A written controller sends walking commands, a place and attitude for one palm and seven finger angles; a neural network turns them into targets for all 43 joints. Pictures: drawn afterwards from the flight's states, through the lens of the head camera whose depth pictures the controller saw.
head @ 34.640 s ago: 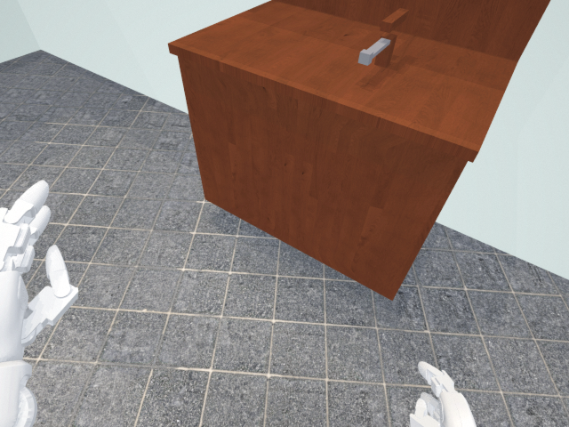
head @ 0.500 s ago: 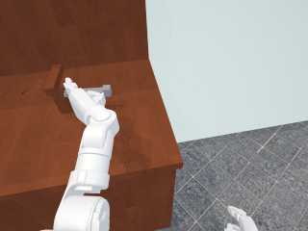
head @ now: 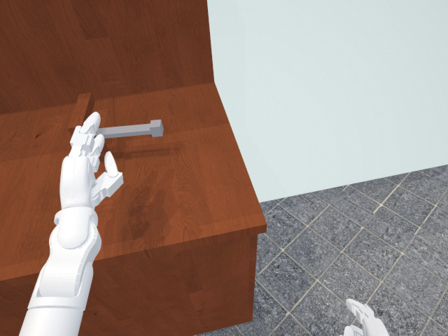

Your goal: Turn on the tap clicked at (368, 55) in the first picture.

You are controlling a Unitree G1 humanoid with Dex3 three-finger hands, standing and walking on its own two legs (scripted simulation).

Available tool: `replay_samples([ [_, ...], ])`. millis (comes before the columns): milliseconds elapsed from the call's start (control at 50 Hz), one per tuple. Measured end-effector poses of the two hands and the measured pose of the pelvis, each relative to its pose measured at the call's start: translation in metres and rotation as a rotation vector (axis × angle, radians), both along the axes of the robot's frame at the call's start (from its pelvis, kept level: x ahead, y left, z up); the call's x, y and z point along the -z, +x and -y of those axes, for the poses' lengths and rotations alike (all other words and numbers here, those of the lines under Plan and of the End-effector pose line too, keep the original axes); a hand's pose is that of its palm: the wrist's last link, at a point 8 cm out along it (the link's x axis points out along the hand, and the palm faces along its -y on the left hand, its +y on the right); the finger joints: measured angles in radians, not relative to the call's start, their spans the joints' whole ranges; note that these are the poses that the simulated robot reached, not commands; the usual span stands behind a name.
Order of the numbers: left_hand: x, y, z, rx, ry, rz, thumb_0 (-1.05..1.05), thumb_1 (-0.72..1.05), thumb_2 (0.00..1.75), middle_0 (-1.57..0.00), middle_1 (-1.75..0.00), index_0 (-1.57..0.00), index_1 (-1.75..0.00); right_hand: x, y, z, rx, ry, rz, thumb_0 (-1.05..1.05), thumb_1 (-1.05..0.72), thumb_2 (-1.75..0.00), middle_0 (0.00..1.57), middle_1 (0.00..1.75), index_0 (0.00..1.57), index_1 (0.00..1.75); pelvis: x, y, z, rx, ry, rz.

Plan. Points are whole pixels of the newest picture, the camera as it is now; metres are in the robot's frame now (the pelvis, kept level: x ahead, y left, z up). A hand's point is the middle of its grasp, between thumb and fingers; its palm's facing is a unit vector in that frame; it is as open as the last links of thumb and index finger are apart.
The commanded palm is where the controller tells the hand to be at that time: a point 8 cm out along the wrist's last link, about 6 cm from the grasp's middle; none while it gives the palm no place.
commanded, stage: draw the hand back beside the body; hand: left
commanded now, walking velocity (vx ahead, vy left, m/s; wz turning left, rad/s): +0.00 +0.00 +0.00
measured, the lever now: (156, 128) +0.52 +0.22 +0.10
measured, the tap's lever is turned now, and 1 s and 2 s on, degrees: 83 83 83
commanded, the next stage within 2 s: step back with the hand held close in 0.98 s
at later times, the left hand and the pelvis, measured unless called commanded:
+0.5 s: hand (80, 207) +0.25 +0.25 +0.16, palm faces +0.35 -0.89 -0.29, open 7.5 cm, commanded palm +0.20 +0.29 +0.17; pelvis +0.02 +0.02 +0.00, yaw +0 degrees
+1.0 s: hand (62, 225) +0.22 +0.26 +0.15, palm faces +0.43 -0.84 -0.34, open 7.4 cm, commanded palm +0.17 +0.30 +0.16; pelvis +0.02 +0.02 +0.00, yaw +1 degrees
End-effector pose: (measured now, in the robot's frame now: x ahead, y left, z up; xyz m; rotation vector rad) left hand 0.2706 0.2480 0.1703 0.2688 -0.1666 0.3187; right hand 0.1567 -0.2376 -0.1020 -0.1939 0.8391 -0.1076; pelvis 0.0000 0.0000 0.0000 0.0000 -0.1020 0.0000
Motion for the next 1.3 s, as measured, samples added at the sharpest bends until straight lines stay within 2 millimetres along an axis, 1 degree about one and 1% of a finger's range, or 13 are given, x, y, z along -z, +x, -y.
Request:
replay_samples([
  [80, -0.001, 0.000, 0.008, 0.062, 0.007, 0.028, 0.02, 0.90, 0.90, -0.17, -0.21, -0.17, -0.21, -0.002, 0.002, -0.012, -0.001, 0.018, 0.014, 0.01, -0.91, -0.90, 0.20, 0.30, 0.20, 0.30, -0.001, -0.001, -0.005, 0.005, 0.001, -0.003],
  [160, 0.003, -0.003, 0.008, 0.100, 0.015, 0.024, 0.01, 0.90, 0.90, -0.18, -0.22, -0.18, -0.22, -0.008, 0.007, -0.023, 0.014, 0.045, 0.046, 0.01, -0.91, -0.90, 0.20, 0.30, 0.20, 0.30, -0.002, 0.002, -0.010, 0.021, 0.000, -0.005],
  [240, 0.004, -0.014, -0.004, 0.088, 0.029, 0.016, 0.01, 0.90, 0.89, -0.18, -0.24, -0.19, -0.24, -0.011, 0.011, -0.032, 0.015, 0.058, 0.062, 0.01, -0.91, -0.90, 0.20, 0.30, 0.20, 0.30, -0.002, 0.006, -0.014, 0.028, -0.003, -0.003],
  [380, 0.004, -0.042, -0.029, 0.018, 0.050, 0.016, 0.01, 0.90, 0.89, -0.19, -0.26, -0.20, -0.26, -0.011, 0.019, -0.038, -0.022, 0.039, 0.054, 0.01, -0.91, -0.90, 0.20, 0.30, 0.20, 0.30, -0.001, 0.012, -0.021, 0.015, -0.008, 0.001],
  [480, 0.004, -0.057, -0.038, -0.016, 0.062, 0.019, 0.01, 0.90, 0.90, -0.19, -0.27, -0.20, -0.27, -0.012, 0.027, -0.041, -0.047, 0.023, 0.063, 0.01, -0.91, -0.90, 0.20, 0.30, 0.20, 0.30, -0.001, 0.015, -0.025, 0.005, -0.010, 0.001],
  [660, 0.005, -0.078, -0.052, -0.071, 0.096, -0.010, 0.01, 0.90, 0.89, -0.20, -0.29, -0.21, -0.29, -0.019, 0.041, -0.047, -0.062, 0.024, 0.103, 0.01, -0.91, -0.90, 0.20, 0.30, 0.20, 0.30, 0.000, 0.019, -0.025, 0.000, -0.012, -0.005],
  [760, 0.005, -0.092, -0.058, -0.105, 0.115, -0.035, 0.01, 0.90, 0.89, -0.20, -0.30, -0.21, -0.30, -0.019, 0.043, -0.046, -0.068, 0.026, 0.111, 0.01, -0.91, -0.90, 0.20, 0.30, 0.20, 0.30, 0.000, 0.020, -0.024, -0.003, -0.013, -0.008],
  [840, 0.006, -0.097, -0.058, -0.126, 0.113, -0.035, 0.01, 0.90, 0.89, -0.20, -0.30, -0.21, -0.30, -0.017, 0.042, -0.045, -0.076, 0.019, 0.106, 0.01, -0.91, -0.90, 0.20, 0.30, 0.20, 0.30, 0.000, 0.018, -0.022, -0.011, -0.012, -0.006],
  [1120, 0.000, -0.094, -0.041, -0.098, 0.127, -0.015, 0.01, 0.89, 0.89, -0.20, -0.30, -0.21, -0.30, -0.013, 0.033, -0.032, -0.051, 0.030, 0.111, 0.01, -0.91, -0.90, 0.20, 0.30, 0.20, 0.30, 0.001, 0.014, -0.011, -0.008, -0.007, -0.002],
  [1220, -0.012, -0.094, -0.043, -0.085, 0.201, 0.014, 0.01, 0.89, 0.89, -0.21, -0.30, -0.21, -0.30, -0.013, 0.027, -0.024, -0.024, 0.032, 0.104, 0.01, -0.91, -0.90, 0.20, 0.30, 0.20, 0.30, 0.002, 0.007, -0.009, -0.003, -0.011, -0.042],
  [1260, -0.010, -0.095, -0.042, -0.076, 0.216, -0.003, 0.01, 0.89, 0.89, -0.21, -0.30, -0.21, -0.30, -0.012, 0.022, -0.021, -0.009, 0.030, 0.098, 0.01, -0.91, -0.90, 0.20, 0.30, 0.20, 0.30, 0.002, 0.004, -0.009, 0.000, -0.010, -0.060],
  [1300, -0.004, -0.097, -0.040, -0.061, 0.219, -0.037, 0.01, 0.89, 0.89, -0.20, -0.30, -0.21, -0.30, -0.011, 0.017, -0.017, 0.008, 0.024, 0.089, 0.01, -0.91, -0.90, 0.20, 0.30, 0.20, 0.30, 0.003, 0.000, -0.011, 0.003, -0.007, -0.073],
])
